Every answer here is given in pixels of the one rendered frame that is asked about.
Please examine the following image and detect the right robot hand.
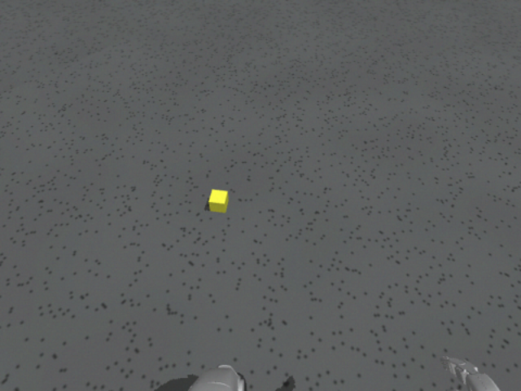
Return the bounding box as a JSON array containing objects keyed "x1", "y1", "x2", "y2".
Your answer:
[{"x1": 440, "y1": 356, "x2": 500, "y2": 391}]

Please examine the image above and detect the cube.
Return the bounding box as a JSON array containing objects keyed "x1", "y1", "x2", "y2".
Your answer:
[{"x1": 209, "y1": 190, "x2": 229, "y2": 213}]

